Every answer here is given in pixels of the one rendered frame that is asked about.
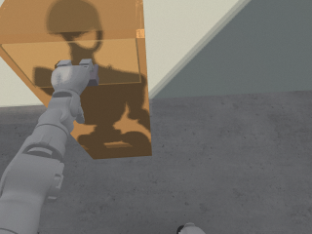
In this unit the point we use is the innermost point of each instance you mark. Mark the robot left upper arm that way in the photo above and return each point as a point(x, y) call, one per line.
point(33, 181)

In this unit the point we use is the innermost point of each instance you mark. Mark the robot right shin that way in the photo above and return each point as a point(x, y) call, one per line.
point(189, 225)

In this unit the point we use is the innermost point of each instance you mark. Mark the robot left forearm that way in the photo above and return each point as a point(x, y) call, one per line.
point(52, 131)

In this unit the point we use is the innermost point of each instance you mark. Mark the handle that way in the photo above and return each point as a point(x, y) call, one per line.
point(94, 79)

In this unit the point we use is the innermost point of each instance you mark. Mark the drawer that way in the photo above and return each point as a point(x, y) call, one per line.
point(117, 59)

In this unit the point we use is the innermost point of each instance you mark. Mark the left robot hand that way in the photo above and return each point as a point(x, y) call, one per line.
point(74, 78)

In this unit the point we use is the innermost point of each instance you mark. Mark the cabinet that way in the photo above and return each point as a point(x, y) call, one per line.
point(116, 115)

